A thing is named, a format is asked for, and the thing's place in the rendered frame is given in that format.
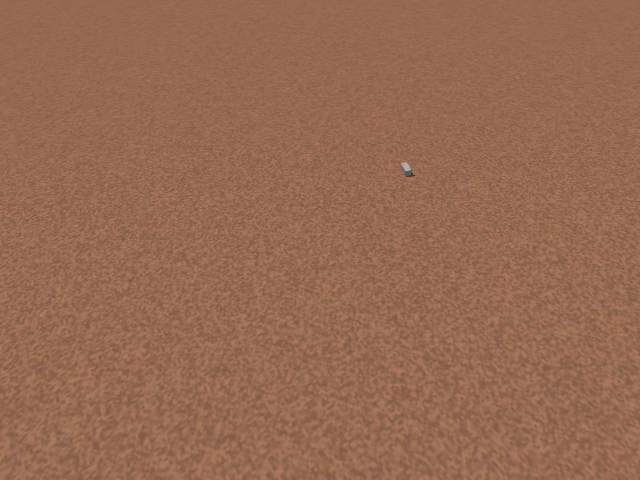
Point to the small box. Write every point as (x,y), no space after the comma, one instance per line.
(405,169)

